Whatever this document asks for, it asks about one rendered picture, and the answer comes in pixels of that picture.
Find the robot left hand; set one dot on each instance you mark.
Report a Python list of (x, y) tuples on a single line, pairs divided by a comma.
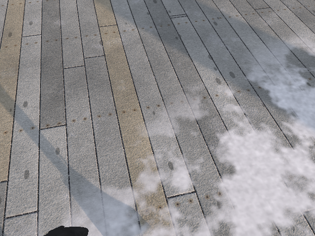
[(68, 231)]

